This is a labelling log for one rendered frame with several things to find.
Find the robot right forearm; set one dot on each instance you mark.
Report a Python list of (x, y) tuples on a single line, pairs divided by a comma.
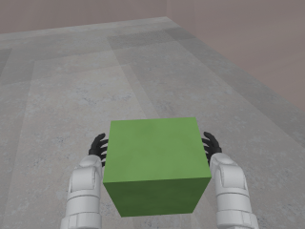
[(234, 210)]

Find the robot right hand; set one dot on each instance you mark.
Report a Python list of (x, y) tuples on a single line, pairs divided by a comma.
[(213, 146)]

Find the robot left hand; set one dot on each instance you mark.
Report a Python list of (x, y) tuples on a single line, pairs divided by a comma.
[(96, 149)]

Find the robot left forearm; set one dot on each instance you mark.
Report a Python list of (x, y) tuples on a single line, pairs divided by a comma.
[(84, 194)]

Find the carton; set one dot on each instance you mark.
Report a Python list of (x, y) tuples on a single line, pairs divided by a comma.
[(155, 166)]

